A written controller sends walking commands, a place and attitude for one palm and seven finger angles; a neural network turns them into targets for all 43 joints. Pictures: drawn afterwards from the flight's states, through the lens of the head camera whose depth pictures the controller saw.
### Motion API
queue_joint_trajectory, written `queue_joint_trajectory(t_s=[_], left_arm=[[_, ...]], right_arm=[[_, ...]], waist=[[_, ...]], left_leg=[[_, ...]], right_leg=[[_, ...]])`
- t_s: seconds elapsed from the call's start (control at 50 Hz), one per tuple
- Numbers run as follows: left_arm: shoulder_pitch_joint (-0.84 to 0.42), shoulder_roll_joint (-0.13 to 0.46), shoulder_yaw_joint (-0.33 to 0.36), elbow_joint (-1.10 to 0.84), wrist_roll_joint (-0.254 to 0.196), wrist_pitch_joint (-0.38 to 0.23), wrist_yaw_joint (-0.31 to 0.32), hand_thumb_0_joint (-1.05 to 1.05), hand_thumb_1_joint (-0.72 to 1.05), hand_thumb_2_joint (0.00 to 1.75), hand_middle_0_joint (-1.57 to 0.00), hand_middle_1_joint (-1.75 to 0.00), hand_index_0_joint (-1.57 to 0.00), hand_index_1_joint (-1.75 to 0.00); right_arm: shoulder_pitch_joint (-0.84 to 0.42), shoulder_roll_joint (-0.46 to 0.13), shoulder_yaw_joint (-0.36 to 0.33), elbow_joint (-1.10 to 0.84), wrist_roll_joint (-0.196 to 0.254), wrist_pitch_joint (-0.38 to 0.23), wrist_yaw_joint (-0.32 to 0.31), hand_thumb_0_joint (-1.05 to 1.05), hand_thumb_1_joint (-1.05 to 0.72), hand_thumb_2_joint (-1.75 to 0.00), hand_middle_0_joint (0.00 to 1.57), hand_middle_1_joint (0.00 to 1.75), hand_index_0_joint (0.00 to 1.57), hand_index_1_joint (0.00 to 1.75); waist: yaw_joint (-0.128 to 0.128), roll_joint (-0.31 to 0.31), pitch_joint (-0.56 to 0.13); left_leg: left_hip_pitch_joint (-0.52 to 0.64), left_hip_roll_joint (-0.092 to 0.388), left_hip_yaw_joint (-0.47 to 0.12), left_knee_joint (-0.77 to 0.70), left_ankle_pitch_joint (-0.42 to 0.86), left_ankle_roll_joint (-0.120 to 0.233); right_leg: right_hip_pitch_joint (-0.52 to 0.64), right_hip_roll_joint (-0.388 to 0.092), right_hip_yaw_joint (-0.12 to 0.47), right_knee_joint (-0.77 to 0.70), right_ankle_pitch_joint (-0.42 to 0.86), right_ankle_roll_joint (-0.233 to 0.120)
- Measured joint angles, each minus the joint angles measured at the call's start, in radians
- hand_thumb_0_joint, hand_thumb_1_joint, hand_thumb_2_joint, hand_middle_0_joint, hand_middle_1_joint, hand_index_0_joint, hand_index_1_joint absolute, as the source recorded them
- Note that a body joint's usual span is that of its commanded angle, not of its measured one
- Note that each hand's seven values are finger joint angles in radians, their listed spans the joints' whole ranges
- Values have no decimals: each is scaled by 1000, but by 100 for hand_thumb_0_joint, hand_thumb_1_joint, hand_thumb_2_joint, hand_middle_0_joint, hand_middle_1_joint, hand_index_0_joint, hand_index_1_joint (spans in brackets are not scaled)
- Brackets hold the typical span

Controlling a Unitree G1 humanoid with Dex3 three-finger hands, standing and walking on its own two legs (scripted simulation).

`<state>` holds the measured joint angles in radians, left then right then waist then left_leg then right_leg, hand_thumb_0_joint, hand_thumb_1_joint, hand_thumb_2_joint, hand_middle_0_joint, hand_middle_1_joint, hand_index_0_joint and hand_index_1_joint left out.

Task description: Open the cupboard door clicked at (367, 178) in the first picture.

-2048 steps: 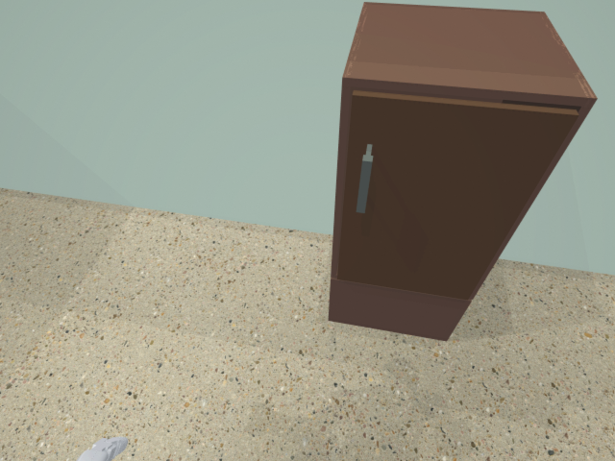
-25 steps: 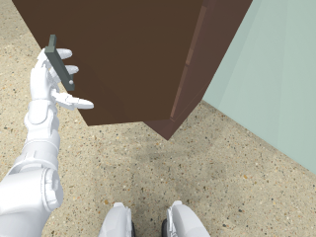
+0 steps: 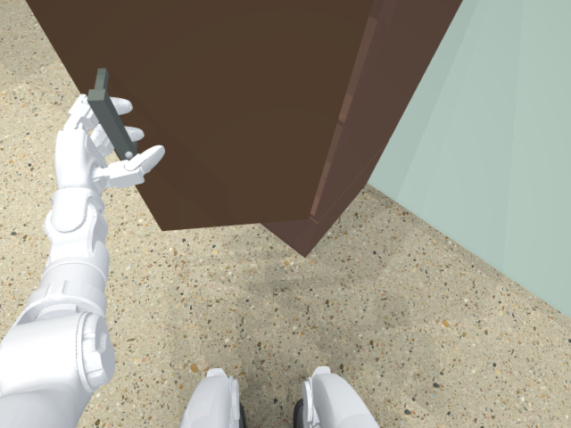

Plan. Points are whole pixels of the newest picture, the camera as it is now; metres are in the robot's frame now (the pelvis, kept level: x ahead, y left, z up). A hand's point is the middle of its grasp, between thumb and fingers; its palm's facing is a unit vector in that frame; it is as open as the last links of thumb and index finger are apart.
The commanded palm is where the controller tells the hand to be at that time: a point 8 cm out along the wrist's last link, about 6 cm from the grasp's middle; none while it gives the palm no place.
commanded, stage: close the thumb around the handle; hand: left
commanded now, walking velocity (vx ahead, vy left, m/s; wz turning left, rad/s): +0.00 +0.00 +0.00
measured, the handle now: (118, 122) +0.53 +0.22 +0.06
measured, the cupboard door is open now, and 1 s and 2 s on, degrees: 46 72 89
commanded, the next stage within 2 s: pull the door open along its arc in 0.28 s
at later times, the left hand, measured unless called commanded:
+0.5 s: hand (134, 156) +0.48 +0.19 +0.05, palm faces +0.08 -1.00 -0.01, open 5.6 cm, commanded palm +0.43 +0.23 +0.05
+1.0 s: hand (177, 246) +0.34 +0.12 +0.05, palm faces +0.33 -0.94 +0.07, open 6.1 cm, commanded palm +0.28 +0.19 +0.05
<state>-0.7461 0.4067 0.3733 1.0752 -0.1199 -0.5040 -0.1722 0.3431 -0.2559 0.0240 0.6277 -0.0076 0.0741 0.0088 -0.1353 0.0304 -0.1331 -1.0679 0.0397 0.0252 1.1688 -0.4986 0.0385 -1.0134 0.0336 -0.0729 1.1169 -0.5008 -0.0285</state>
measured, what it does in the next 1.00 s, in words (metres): stands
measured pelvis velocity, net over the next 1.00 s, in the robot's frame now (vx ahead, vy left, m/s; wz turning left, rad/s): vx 0.01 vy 0.00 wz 0.01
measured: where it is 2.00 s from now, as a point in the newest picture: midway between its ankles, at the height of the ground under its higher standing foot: outside the picture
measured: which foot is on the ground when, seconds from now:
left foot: down 0.00-1.00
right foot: down 0.00-1.00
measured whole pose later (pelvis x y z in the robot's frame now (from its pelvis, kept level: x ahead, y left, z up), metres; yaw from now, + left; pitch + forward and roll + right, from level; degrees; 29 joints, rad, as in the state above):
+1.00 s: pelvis +0.01 +0.00 +0.02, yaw +0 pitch +17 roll -1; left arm -0.03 -0.02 0.01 0.32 -0.02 -0.46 0.35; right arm 0.20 -0.20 0.00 0.52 -0.05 0.06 0.06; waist -0.03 0.01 -0.16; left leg -0.89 0.02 0.05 1.09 -0.50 0.03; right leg -0.86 0.02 -0.04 1.08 -0.52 -0.03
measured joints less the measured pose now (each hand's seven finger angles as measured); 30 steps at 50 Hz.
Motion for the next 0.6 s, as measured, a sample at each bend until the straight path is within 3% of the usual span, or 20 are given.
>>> queue_joint_trajectory(t_s=[0.18,0.46,0.6], left_arm=[[-10,2,-8,9,-2,-2,-16,1,66,79,-38,-132,-37,-132],[-22,-21,-19,4,12,1,32,0,74,85,-37,-134,-36,-134],[91,-61,-40,-106,-15,10,49,0,75,81,-36,-135,-35,-135]], right_arm=[[-13,-5,0,0,1,-1,-3,1,-91,-89,20,30,21,29],[-9,-1,-1,-7,-6,3,3,1,-91,-89,20,30,21,29],[9,7,-9,-12,2,15,16,1,-91,-89,20,30,21,29]], waist=[[1,-2,0],[-3,2,1],[10,5,-7]], left_leg=[[-6,-2,-3,8,-2,4],[-15,-5,4,14,1,10],[23,-1,18,-13,2,10]], right_leg=[[-2,-2,-3,3,0,4],[-13,-5,4,10,3,10],[17,0,20,-13,8,11]])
